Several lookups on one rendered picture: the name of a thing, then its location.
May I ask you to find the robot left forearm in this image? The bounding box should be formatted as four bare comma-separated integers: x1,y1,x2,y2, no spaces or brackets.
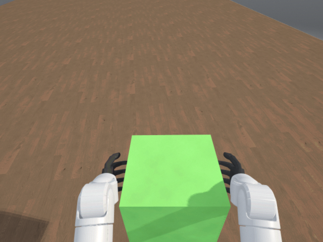
74,173,119,242

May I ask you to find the robot left hand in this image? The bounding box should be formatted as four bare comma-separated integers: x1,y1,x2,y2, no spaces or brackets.
102,153,127,192

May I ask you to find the carton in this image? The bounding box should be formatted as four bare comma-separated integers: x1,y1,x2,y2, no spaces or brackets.
119,135,231,242

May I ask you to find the robot right hand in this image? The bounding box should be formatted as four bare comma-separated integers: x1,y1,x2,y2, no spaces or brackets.
218,152,245,194

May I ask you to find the robot right forearm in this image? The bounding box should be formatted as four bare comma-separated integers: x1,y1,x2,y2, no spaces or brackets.
230,173,282,242

